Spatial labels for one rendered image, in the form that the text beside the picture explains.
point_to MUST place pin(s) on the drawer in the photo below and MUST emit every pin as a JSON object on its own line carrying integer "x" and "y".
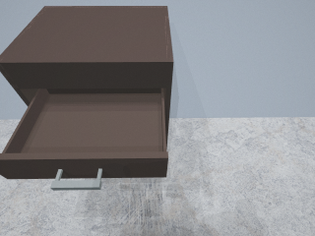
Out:
{"x": 81, "y": 130}

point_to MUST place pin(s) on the cabinet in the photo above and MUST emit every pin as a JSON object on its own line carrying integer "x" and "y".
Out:
{"x": 92, "y": 47}

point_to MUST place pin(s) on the handle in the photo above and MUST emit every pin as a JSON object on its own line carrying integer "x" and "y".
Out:
{"x": 76, "y": 185}

